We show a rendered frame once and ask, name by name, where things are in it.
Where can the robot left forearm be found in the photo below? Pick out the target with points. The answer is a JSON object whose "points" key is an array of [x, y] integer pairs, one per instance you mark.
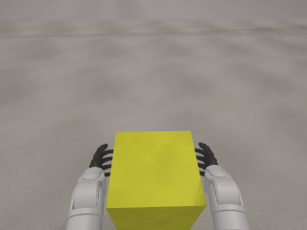
{"points": [[86, 208]]}

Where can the right robot hand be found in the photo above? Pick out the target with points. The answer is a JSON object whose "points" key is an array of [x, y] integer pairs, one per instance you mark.
{"points": [[208, 157]]}

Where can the left robot hand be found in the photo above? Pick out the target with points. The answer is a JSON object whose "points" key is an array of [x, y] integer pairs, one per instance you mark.
{"points": [[98, 159]]}

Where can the robot right forearm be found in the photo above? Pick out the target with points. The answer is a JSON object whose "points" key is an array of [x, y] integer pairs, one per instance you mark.
{"points": [[225, 199]]}

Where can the carton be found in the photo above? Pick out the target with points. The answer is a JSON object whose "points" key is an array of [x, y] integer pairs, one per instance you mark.
{"points": [[155, 181]]}

